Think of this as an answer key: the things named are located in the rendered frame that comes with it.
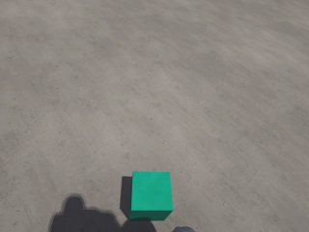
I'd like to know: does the carton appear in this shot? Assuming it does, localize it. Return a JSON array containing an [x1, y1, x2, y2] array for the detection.
[[128, 171, 174, 221]]

